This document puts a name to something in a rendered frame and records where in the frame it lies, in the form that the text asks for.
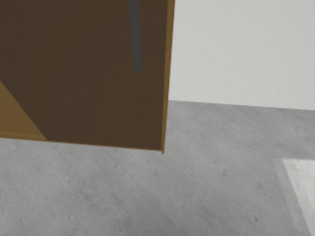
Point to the handle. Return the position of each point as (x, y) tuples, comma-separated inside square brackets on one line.
[(135, 32)]

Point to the wardrobe door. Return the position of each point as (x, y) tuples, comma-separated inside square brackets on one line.
[(70, 65), (13, 118)]

